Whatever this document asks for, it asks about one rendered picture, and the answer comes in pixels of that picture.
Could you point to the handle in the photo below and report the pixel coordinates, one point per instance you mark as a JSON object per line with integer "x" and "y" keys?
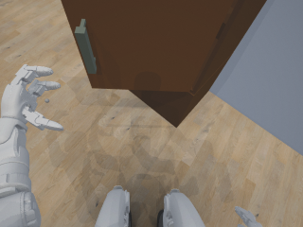
{"x": 85, "y": 47}

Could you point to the robot right shin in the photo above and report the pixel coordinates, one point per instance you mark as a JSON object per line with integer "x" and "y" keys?
{"x": 169, "y": 222}

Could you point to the cupboard door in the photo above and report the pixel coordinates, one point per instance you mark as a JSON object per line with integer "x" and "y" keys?
{"x": 147, "y": 45}

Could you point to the robot left thigh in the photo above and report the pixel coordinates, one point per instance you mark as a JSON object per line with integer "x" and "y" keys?
{"x": 115, "y": 206}

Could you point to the robot left upper arm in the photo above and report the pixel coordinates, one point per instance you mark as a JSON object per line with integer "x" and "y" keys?
{"x": 20, "y": 210}

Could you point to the robot left forearm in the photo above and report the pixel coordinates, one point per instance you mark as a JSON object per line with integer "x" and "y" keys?
{"x": 14, "y": 157}

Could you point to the robot left hand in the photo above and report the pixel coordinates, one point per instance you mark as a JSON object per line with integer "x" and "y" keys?
{"x": 15, "y": 97}

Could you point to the robot right hand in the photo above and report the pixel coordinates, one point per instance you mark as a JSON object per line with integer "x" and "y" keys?
{"x": 247, "y": 217}

